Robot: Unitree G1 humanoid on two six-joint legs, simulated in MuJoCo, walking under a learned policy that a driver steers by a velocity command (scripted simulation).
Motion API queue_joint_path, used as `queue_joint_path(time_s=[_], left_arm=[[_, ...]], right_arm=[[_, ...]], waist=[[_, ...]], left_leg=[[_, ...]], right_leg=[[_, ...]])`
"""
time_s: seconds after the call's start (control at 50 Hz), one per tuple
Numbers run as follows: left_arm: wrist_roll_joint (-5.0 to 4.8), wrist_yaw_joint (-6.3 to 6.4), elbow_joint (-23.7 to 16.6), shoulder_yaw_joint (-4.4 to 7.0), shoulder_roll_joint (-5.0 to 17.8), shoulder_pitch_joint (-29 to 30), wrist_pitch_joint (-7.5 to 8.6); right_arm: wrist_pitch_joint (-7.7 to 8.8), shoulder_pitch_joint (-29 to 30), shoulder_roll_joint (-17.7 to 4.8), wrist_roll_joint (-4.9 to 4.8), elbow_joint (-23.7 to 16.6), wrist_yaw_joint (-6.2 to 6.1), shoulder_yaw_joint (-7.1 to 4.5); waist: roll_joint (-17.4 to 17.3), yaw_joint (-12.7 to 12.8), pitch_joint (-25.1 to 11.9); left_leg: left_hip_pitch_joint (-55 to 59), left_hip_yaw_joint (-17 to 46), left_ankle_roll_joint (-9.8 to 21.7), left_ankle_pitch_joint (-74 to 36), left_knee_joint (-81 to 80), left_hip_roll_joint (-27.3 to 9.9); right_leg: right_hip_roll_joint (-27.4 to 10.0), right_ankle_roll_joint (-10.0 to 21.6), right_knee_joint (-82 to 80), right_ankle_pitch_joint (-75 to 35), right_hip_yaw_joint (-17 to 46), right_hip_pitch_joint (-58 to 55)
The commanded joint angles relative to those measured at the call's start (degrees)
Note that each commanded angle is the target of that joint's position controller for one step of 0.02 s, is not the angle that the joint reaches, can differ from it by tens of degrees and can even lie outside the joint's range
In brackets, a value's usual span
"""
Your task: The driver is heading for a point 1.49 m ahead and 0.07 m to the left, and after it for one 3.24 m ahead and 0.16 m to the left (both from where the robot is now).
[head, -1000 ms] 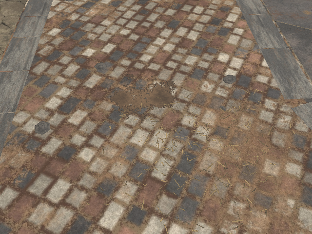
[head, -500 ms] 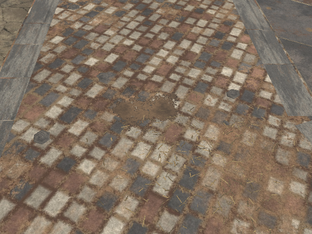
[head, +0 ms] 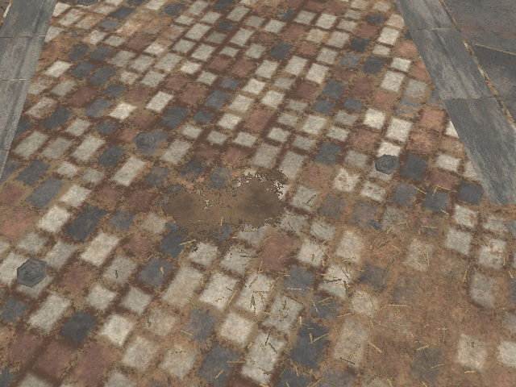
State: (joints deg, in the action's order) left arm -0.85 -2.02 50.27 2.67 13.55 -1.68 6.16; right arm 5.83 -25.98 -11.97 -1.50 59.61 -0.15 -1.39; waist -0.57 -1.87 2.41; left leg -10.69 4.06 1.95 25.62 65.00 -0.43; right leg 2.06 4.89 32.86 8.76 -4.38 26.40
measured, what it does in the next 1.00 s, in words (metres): walks ahead: left foot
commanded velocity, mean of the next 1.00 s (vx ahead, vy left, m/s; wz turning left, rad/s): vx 0.49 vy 0.00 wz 0.00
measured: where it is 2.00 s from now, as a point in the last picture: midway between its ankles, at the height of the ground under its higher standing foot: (245, 173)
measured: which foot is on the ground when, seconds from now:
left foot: up 0.00-0.44, down 0.46-1.00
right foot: down 0.00-0.48, up 0.50-1.00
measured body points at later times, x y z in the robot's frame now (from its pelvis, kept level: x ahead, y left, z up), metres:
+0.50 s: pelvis +0.29 +0.06 +0.00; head +0.33 +0.07 +0.45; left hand +0.25 +0.32 -0.15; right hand +0.49 -0.18 -0.10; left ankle +0.41 +0.15 -0.72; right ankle +0.11 -0.08 -0.69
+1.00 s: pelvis +0.57 +0.03 +0.00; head +0.60 +0.03 +0.45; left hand +0.79 +0.26 -0.09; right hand +0.52 -0.23 -0.14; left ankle +0.41 +0.15 -0.72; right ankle +0.72 -0.08 -0.72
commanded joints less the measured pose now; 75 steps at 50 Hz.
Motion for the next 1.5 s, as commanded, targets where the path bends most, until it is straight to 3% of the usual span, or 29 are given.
queue_joint_path(time_s=[0.02, 0.08, 0.12, 0.24, 0.36, 0.4, 0.44, 0.46, 0.48, 0.5, 0.52, 0.56, 0.58, 0.62, 0.68, 0.8, 0.9, 0.96, 1.0, 1.02, 1.04, 1.06, 1.08, 1.12, 1.14, 1.22, 1.36, 1.44, 1.5], left_arm=[[0.60, -0.25, 0.75, 1.03, 5.09, -7.88, 0.39], [1.03, -0.51, 2.66, 0.49, 3.51, -8.14, 0.83], [1.00, 0.16, 3.83, 0.70, 5.27, -10.17, 1.07], [0.44, 2.13, 5.00, 1.17, 8.26, -17.10, 0.19], [-0.42, 2.52, 7.25, 1.68, 9.35, -23.39, -1.20], [-0.44, 2.65, 7.27, 2.09, 10.11, -22.89, -1.82], [-0.11, 2.62, 6.57, 1.96, 9.92, -20.59, -2.48], [0.59, 2.60, 5.45, 1.03, 7.85, -20.43, -2.54], [0.79, 2.00, 4.55, -1.09, 0.85, -27.34, -1.45], [-0.13, 1.67, 5.37, -0.91, 2.51, -26.54, 0.21], [-1.72, 1.50, 3.72, 0.55, 7.95, -20.89, 1.12], [-1.09, 2.17, 2.45, 0.94, 7.87, -14.75, 1.13], [-0.54, 2.46, 2.64, 1.33, 7.07, -15.47, 0.29], [-0.31, 2.53, 3.40, 1.19, 4.37, -17.60, -1.27], [0.20, 2.73, 1.67, 1.55, 4.48, -13.15, -1.97], [0.20, 1.79, -1.91, 1.14, 3.09, -0.65, -1.28], [-0.33, 0.34, -4.72, 0.69, 3.45, 6.36, -0.67], [-0.43, -0.38, -5.02, 1.25, 5.25, 4.39, -0.10], [-0.22, -0.06, -1.42, 3.29, 8.76, -7.97, 0.03], [0.29, 0.44, 1.30, 4.67, 12.61, -18.95, -0.04], [0.87, 0.60, 2.82, 5.93, 18.21, -25.39, -0.36], [0.48, 0.43, 2.91, 4.42, 13.63, -25.56, -0.42], [0.08, 0.53, 2.13, 3.48, 10.58, -20.18, -0.26], [0.66, 0.41, 0.19, 2.19, 6.65, -11.15, -0.19], [1.24, 0.24, 0.24, 1.70, 5.17, -9.65, 0.01], [1.16, 0.80, 2.29, 2.12, 7.12, -12.48, 0.49], [0.35, 2.38, 4.35, 2.14, 8.46, -18.47, -0.29], [-0.05, 2.55, 6.40, 2.38, 8.90, -22.57, -1.19], [-0.29, 2.88, 7.08, 2.94, 9.76, -22.61, -2.04]], right_arm=[[2.27, 4.32, -7.15, -0.77, -5.86, -0.56, -1.91], [-0.29, 1.03, -3.40, -0.04, -5.50, -1.24, -2.23], [-0.92, 4.60, -4.10, 0.46, -7.24, -1.45, -2.61], [-0.12, 20.24, -4.03, 1.00, -12.13, -0.47, -2.35], [0.48, 29.56, -4.71, 0.13, -15.67, 1.68, -1.73], [0.84, 28.08, -6.17, 0.06, -16.00, 2.18, -2.15], [1.09, 17.06, -9.63, 0.19, -13.10, 2.05, -4.03], [1.09, 5.77, -13.51, 0.64, -10.23, 1.59, -5.49], [0.74, -2.04, -20.02, 1.71, -8.44, 1.49, -7.11], [0.64, -2.62, -15.63, 1.44, -8.31, 1.72, -5.76], [0.80, 2.63, -12.17, 1.04, -9.02, 1.69, -4.56], [0.66, 12.05, -8.23, 1.36, -10.93, 1.82, -3.24], [0.87, 13.78, -6.90, 1.81, -10.93, 2.00, -2.83], [1.10, 13.04, -6.61, 1.91, -9.81, 2.17, -2.84], [1.25, 10.07, -8.95, 1.85, -8.21, 1.24, -3.42], [0.43, 5.15, -9.86, 1.13, -6.22, -0.18, -3.39], [-0.66, 0.87, -10.41, 0.60, -3.59, -0.57, -3.82], [-1.46, 2.09, -11.41, 0.41, -3.35, -0.89, -4.39], [-2.04, 4.46, -11.10, 0.50, -3.92, -0.87, -4.17], [-2.09, 4.36, -9.40, 1.16, -5.01, -0.83, -3.30], [-0.88, -2.64, -1.99, 1.59, -5.69, -0.14, -1.11], [0.75, -1.31, -4.69, 0.49, -4.84, 0.23, -1.50], [1.65, 4.54, -9.26, -1.09, -6.56, 0.45, -2.73], [1.61, 10.48, -9.38, -0.31, -7.76, -0.31, -3.18], [0.80, 9.71, -8.59, 0.18, -7.61, -0.61, -3.54], [-1.35, 9.81, -5.70, 0.72, -8.09, -0.94, -3.48], [-0.87, 23.98, -4.48, 0.80, -12.22, 0.09, -2.89], [-0.46, 30.18, -4.59, 0.28, -14.47, 1.37, -2.33], [0.08, 30.53, -5.91, 0.14, -15.59, 2.33, -2.50]], waist=[[0.57, 3.84, -5.36], [4.16, -0.29, -2.69], [4.31, -0.54, -0.22], [2.94, 3.52, 1.54], [3.17, 6.18, 3.15], [4.14, 4.49, 2.00], [4.77, -1.79, -4.64], [2.28, -6.04, -12.82], [-11.84, -4.45, -22.30], [-13.72, -4.89, -26.28], [-10.35, -4.01, -17.21], [-2.80, -0.76, -7.53], [-3.82, 1.30, -5.76], [-4.29, 2.90, -4.61], [-2.73, 2.84, -2.01], [-2.90, -0.48, 0.85], [-2.86, -2.22, 3.37], [-3.97, 0.11, 1.58], [-4.30, 6.72, -5.88], [-0.54, 10.50, -13.91], [14.01, 7.82, -22.15], [14.02, 8.79, -25.31], [10.70, 8.10, -16.20], [3.38, 4.69, -6.95], [4.30, 2.64, -5.32], [4.46, 0.83, -2.66], [3.85, 4.59, 0.73], [3.66, 6.58, 2.86], [4.56, 5.20, 2.54]], left_leg=[[-26.50, 0.97, 1.53, -7.99, 11.91, -5.77], [-19.51, 0.43, 1.43, -10.40, 5.36, -8.42], [-22.56, -0.36, 0.38, -13.46, 0.84, -9.22], [-27.68, -2.72, -1.36, -30.90, -22.81, -7.62], [-27.83, -3.58, -0.22, -27.88, -33.78, -5.06], [-24.46, -4.14, 1.31, -23.31, -35.62, -3.96], [-8.85, -7.16, 3.79, -21.26, -37.18, -0.30], [8.34, -2.22, 6.79, -22.32, -35.10, -4.82], [32.34, 24.27, 16.23, -14.05, -38.49, -19.99], [35.07, 39.63, 17.87, -9.44, -47.56, -23.07], [28.19, 31.11, 14.16, -9.28, -47.78, -21.01], [10.88, 16.18, 11.12, -19.01, -50.68, -16.30], [5.47, 11.78, 10.12, -21.38, -52.64, -14.15], [0.80, 7.71, 10.65, -24.11, -55.52, -12.36], [1.08, 4.59, 11.62, -28.81, -57.71, -12.37], [3.97, -0.61, 9.41, -26.60, -59.32, -10.45], [12.55, -0.54, 9.05, -27.16, -56.29, -13.79], [16.06, -0.47, 7.69, -36.36, -51.42, -15.30], [13.43, -3.63, 5.50, -53.31, -37.11, -11.66], [2.82, -5.93, 3.44, -44.07, -21.22, -8.39], [-21.08, -6.47, -0.94, -12.39, 1.98, 2.17], [-28.77, 2.41, -0.34, 7.20, 10.66, 3.22], [-33.94, 2.52, 0.79, 4.17, 13.38, -0.50], [-30.26, -0.20, 1.13, -5.69, 7.10, -5.98], [-26.37, 0.09, 1.14, -8.32, 3.99, -7.66], [-25.23, -0.90, -0.25, -14.10, -3.56, -8.88], [-27.76, -3.47, -1.55, -31.96, -26.53, -6.42], [-29.07, -4.01, -0.85, -30.15, -32.81, -5.05], [-27.31, -4.09, 1.19, -24.37, -35.54, -4.12]], right_leg=[[-18.02, 9.81, -20.73, -0.32, 25.44, -22.66], [-13.71, 9.03, -25.28, -2.59, 15.92, -11.71], [-13.45, 9.74, -27.37, -3.49, 13.53, -9.61], [-12.26, 7.56, -27.81, -7.36, 9.20, -15.41], [-16.05, 6.33, -23.31, -7.28, 9.10, -26.51], [-17.45, 5.33, -20.03, -12.33, 9.56, -29.45], [-14.39, 3.23, -6.70, -30.05, 6.51, -28.57], [-11.16, 1.24, 8.48, -26.21, 3.80, -19.97], [-1.40, -3.24, 32.58, -2.59, 1.01, 4.17], [0.73, -2.84, 41.51, 22.95, 9.95, 12.51], [-3.02, -1.56, 45.08, 20.31, 11.03, 17.79], [-8.35, -1.24, 39.26, 10.81, 8.32, 14.75], [-10.20, -1.33, 35.71, 8.01, 8.61, 10.97], [-10.68, -1.91, 32.75, 5.68, 7.84, 7.19], [-11.13, -3.28, 25.73, -0.60, 7.56, 12.12], [-8.68, -4.04, 5.82, -15.35, 5.11, 12.58], [-7.41, -2.65, -1.26, -12.12, 4.94, 14.34], [-5.72, -0.53, -3.45, -5.83, 3.74, 9.02], [-1.71, 1.90, -4.66, -5.17, 0.36, -9.24], [-8.35, 5.07, -2.70, -5.99, 7.88, -27.20], [-22.86, 14.72, -7.16, 2.07, 35.08, -49.09], [-24.79, 15.74, -15.16, 7.32, 47.52, -50.93], [-22.70, 12.20, -15.62, 7.73, 38.65, -43.81], [-18.23, 8.82, -18.55, -0.98, 24.72, -26.10], [-16.20, 7.78, -20.45, -3.40, 20.64, -20.59], [-14.79, 8.99, -25.39, -8.24, 14.48, -15.05], [-12.67, 6.41, -26.91, -9.62, 8.03, -19.20], [-15.18, 6.36, -24.64, -9.68, 7.94, -26.13], [-17.66, 5.28, -20.68, -15.26, 8.52, -31.05]])
Keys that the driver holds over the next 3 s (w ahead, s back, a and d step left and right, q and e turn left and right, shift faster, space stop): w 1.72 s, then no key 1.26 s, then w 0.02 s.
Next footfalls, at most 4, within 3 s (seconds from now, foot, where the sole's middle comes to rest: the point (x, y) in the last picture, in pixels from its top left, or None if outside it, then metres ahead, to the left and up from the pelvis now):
0.46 left None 0.44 0.16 -0.76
1.02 right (290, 274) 0.76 -0.08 -0.76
1.58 left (210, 189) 1.08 0.15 -0.76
2.04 right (274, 139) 1.29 -0.07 -0.76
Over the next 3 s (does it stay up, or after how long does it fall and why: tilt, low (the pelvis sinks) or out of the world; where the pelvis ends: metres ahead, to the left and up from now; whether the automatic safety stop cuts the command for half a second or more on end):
stays up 1.20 0.06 0.01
